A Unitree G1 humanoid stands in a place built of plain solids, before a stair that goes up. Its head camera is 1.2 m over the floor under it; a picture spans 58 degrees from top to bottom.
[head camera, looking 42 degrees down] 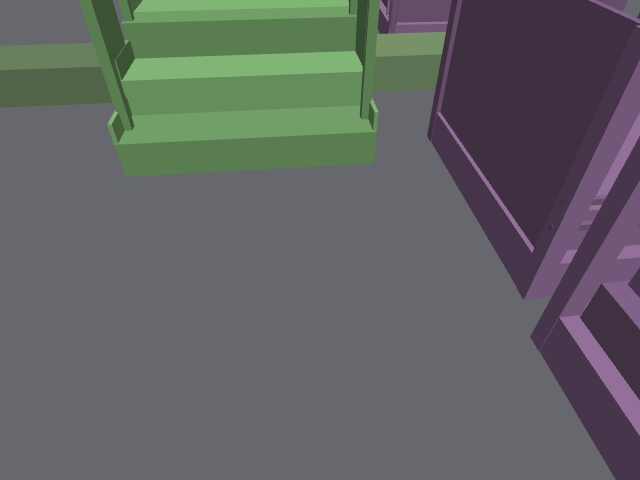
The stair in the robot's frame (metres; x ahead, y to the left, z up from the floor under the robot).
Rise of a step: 0.18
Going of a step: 0.30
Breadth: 1.25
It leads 6 degrees to the left of straight ahead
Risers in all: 3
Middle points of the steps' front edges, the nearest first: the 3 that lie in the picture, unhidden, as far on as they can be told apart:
1.86 0.34 0.18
2.16 0.37 0.36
2.46 0.40 0.54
